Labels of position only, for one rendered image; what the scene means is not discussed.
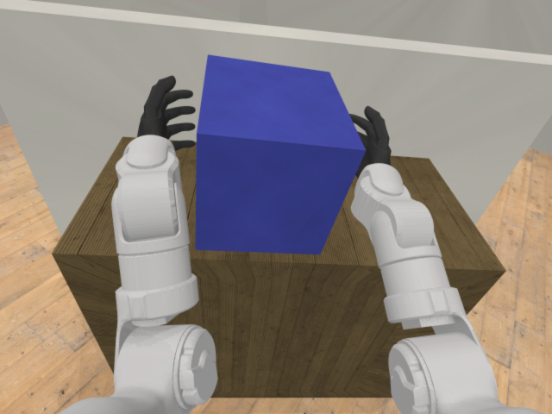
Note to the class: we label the pedestal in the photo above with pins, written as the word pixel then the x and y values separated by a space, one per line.
pixel 284 325

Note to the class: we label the left robot forearm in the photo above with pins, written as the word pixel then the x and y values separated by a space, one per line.
pixel 152 237

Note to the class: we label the right robot forearm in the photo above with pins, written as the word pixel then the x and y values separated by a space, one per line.
pixel 402 232

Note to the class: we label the robot left hand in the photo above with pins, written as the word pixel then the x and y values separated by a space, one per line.
pixel 155 116

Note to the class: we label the left robot upper arm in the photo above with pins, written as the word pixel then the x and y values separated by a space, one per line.
pixel 164 369

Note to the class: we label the robot right hand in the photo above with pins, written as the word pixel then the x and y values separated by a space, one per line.
pixel 376 141

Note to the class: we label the carton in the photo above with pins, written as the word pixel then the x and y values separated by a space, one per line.
pixel 277 152

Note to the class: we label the right robot upper arm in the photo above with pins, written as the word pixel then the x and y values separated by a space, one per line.
pixel 444 374

